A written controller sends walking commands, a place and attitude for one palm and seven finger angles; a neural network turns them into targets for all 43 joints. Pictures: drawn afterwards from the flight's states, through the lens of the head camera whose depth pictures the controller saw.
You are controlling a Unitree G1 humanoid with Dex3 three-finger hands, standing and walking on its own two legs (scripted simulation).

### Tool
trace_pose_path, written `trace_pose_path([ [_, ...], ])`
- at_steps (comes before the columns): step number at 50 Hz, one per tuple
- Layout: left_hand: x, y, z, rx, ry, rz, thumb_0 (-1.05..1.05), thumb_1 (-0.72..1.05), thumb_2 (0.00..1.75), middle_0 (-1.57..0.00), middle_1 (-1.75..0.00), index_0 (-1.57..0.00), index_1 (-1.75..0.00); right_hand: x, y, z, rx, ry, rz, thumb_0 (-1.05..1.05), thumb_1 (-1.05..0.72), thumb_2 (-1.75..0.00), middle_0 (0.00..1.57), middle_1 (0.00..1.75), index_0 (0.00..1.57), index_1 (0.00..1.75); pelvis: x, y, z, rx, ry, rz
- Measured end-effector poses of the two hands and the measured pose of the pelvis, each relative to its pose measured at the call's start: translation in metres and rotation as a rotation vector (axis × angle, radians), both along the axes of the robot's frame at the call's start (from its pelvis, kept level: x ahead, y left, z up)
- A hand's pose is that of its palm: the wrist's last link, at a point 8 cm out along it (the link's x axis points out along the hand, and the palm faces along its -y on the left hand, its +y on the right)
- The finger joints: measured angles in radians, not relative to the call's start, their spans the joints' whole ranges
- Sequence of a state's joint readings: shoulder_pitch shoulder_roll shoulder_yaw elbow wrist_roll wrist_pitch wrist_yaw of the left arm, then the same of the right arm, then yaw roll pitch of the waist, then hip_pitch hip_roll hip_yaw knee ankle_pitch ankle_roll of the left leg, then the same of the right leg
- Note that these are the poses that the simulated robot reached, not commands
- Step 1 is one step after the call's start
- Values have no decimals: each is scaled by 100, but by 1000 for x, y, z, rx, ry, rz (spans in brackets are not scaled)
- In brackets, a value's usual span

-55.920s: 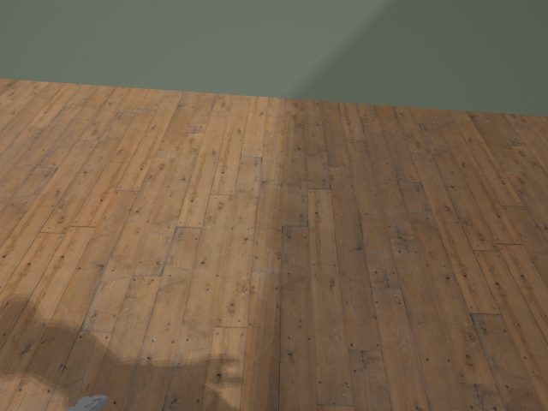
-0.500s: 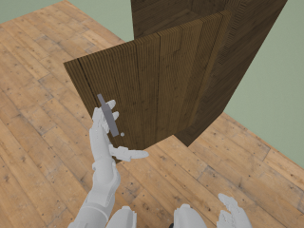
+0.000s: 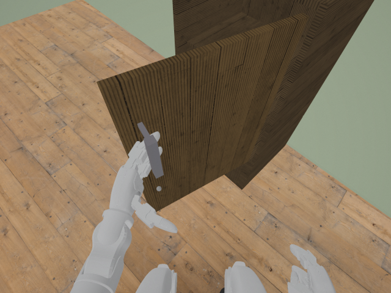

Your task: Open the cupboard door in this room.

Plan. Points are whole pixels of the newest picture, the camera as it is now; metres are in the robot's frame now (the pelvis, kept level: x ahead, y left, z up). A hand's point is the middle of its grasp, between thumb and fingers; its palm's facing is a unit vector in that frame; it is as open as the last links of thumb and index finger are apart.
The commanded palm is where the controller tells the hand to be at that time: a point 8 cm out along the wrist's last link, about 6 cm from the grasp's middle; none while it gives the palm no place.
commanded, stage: slide the hand sideways off the handle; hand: left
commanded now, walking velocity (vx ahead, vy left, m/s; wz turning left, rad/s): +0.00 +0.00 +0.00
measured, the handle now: (150, 151) +0.39 +0.11 +0.05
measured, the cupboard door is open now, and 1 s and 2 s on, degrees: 76 76 76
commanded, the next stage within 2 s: draw the hand back to the body in 0.78 s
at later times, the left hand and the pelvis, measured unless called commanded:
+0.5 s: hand (126, 209) +0.27 +0.15 +0.03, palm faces -0.08 -1.00 -0.03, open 16.2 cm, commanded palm +0.25 +0.20 +0.04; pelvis +0.01 -0.01 -0.01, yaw +0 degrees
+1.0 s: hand (105, 216) +0.25 +0.18 +0.04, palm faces -0.11 -0.99 -0.03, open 16.3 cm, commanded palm +0.23 +0.24 +0.06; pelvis +0.01 -0.01 -0.01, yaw +0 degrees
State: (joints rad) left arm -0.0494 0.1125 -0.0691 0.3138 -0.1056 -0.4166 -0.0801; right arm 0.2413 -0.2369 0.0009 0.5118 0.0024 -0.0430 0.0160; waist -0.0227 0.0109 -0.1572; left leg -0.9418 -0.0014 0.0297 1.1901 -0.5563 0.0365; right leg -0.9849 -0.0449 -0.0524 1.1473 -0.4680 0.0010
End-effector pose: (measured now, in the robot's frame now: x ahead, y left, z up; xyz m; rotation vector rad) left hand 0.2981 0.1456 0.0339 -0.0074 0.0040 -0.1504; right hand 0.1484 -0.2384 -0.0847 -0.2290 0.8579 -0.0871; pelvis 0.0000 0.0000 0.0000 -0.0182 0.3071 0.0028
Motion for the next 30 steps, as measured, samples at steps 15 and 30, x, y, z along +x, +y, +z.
trace_pose_path([
  [15,-18,26,-1,33,22,18,-1,-50,30,-17,-31,-18,-32,26,13,-3,26,-37,25,2,-91,-90,20,30,20,30,8,-3,-4,-6,11,2],
  [30,-53,64,-2,58,44,63,-1,-50,30,-15,-30,-16,-31,37,-8,0,-27,-92,31,2,-91,-90,20,30,20,30,10,-13,-10,-14,17,16],
])
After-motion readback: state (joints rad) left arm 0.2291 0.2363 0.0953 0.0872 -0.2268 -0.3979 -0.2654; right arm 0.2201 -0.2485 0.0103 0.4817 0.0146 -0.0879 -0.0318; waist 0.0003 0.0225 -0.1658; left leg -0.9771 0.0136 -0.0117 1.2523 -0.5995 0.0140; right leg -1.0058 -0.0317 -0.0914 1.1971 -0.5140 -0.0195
